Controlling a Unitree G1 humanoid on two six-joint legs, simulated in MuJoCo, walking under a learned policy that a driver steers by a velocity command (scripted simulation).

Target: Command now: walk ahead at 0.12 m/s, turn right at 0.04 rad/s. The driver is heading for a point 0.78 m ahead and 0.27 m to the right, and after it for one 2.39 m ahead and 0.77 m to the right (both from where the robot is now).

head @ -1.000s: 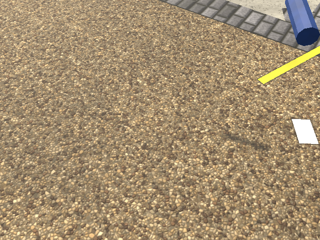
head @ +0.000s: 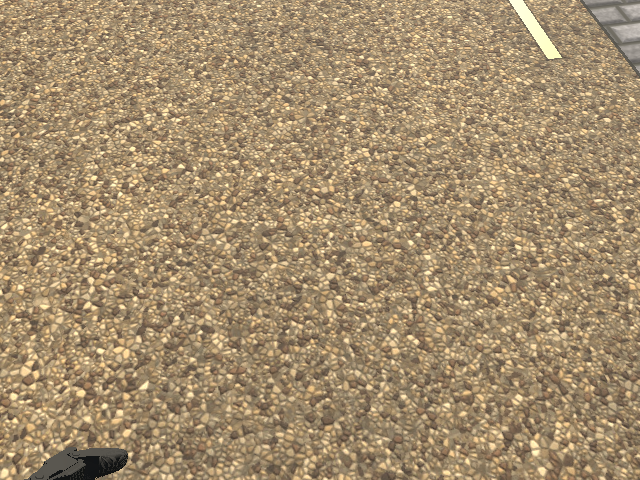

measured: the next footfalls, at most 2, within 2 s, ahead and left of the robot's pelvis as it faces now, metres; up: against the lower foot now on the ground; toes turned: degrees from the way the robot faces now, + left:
right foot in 0.30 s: +0.14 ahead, -0.19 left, +0.00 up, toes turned -12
left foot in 0.78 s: +0.34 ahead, -0.06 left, +0.00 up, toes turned -40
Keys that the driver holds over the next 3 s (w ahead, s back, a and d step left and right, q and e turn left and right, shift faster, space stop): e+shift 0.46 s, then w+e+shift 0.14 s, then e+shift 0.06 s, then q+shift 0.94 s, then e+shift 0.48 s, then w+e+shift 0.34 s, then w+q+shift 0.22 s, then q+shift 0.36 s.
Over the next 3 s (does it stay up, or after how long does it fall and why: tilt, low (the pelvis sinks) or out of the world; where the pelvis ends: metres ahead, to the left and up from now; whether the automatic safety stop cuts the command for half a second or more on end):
stays up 0.78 -0.37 0.01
